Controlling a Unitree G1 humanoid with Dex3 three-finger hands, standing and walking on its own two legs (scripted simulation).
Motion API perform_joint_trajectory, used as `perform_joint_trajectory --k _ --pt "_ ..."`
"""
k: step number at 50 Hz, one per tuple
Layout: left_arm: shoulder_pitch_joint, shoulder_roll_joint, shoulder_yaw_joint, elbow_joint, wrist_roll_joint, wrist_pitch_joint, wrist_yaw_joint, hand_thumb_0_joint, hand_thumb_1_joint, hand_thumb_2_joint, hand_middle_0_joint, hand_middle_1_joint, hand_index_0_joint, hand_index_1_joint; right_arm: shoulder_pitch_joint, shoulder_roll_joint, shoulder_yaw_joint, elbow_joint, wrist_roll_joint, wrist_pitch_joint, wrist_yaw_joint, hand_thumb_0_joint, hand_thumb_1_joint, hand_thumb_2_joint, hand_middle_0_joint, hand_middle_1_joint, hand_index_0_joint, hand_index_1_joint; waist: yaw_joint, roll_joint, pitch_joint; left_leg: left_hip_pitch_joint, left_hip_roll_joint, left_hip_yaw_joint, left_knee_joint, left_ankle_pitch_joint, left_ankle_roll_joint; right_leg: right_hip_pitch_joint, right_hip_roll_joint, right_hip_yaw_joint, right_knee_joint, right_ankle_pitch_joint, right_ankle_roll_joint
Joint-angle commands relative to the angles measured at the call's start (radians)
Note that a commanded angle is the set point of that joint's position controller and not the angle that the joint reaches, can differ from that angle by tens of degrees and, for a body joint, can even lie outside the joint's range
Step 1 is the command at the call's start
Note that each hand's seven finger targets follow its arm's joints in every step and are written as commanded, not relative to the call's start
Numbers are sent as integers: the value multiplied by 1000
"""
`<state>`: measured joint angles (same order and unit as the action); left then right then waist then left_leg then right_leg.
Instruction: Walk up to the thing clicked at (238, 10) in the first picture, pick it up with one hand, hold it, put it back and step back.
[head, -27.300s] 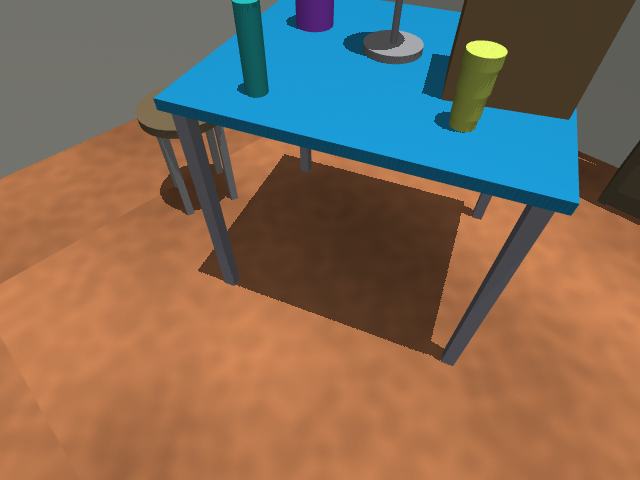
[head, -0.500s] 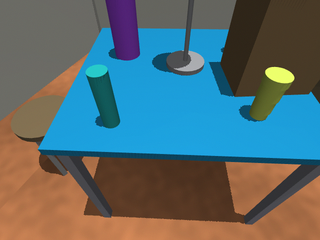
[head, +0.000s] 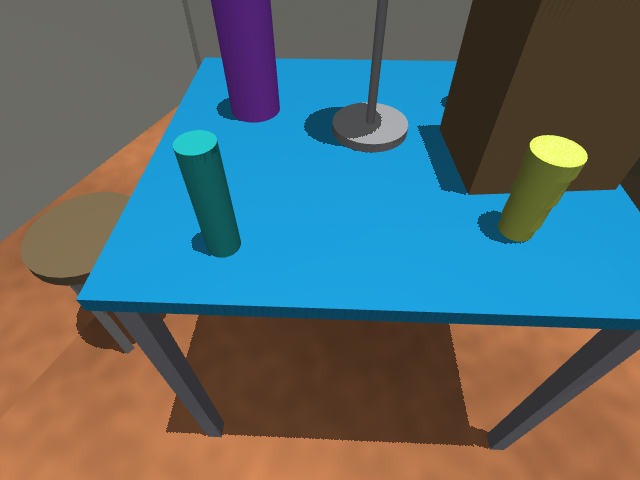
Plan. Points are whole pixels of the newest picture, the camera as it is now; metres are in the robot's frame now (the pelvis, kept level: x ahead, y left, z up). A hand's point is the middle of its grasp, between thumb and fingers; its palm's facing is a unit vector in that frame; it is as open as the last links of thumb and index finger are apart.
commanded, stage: stand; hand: left
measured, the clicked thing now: (211, 200) +0.46 +0.18 +0.09
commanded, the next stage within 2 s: step back in 1.48 s
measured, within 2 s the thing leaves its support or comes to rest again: neither
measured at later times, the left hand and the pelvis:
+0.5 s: hand out of the picture +0.07 +0.25 -0.16, palm faces -0.02 -0.94 -0.34, open 7.4 cm; pelvis +0.00 +0.00 +0.00, yaw +0 degrees
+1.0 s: hand out of the picture +0.08 +0.25 -0.16, palm faces -0.03 -0.94 -0.34, open 7.4 cm; pelvis +0.00 +0.00 +0.00, yaw +0 degrees
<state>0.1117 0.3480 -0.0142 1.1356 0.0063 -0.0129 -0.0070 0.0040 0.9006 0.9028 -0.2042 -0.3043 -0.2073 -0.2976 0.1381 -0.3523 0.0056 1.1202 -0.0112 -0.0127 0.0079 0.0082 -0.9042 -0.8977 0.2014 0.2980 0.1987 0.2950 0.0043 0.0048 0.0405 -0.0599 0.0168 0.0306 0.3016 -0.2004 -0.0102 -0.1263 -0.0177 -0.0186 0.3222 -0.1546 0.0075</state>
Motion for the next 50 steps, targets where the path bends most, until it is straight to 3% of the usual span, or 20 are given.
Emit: perform_joint_trajectory --k 1,9,17,25,35,50 --pt "-35 216 44 -57 5 -19 19 0 900 900 -200 -300 -200 -301 -38 -211 -40 -58 -3 -17 -18 0 -900 -900 200 300 200 300 -1 -3 -58 -37 121 -94 -58 118 26 35 -121 101 -43 154 -27" --pt "-33 211 44 -53 5 -17 18 0 900 900 -200 -300 -200 -301 -29 -207 -40 -53 -4 -15 -18 0 -900 -900 200 300 200 300 -1 5 -34 -65 119 -97 -70 62 26 28 -118 101 -56 84 -24" --pt "-33 219 46 -57 4 -16 17 0 900 900 -200 -300 -200 -301 -36 -210 -42 -53 -3 -19 -18 0 -900 -900 200 300 200 300 -1 0 -62 -42 120 -95 -62 126 23 38 -123 99 -37 143 -31" --pt "-25 215 43 -53 2 -17 17 0 900 900 -200 -300 -200 -301 -31 -209 -41 -49 -1 -17 -17 0 -900 -900 200 300 200 300 -1 -6 -53 -31 120 -96 -60 117 23 27 -122 100 -39 130 -29" --pt "-24 217 44 -58 4 -19 19 0 900 900 -200 -300 -200 -301 -41 -210 -42 -58 0 -19 -17 0 -900 -900 200 300 200 300 -2 -3 -74 -7 123 -90 -51 169 26 35 -123 97 -32 191 -28" --pt "-33 220 48 -60 2 -19 19 0 900 900 -200 -300 -200 -300 -36 -203 -42 -57 -1 -18 -17 0 -900 -900 200 300 200 300 -4 -8 -71 -14 125 -90 -57 143 26 40 -124 101 -33 167 -32"
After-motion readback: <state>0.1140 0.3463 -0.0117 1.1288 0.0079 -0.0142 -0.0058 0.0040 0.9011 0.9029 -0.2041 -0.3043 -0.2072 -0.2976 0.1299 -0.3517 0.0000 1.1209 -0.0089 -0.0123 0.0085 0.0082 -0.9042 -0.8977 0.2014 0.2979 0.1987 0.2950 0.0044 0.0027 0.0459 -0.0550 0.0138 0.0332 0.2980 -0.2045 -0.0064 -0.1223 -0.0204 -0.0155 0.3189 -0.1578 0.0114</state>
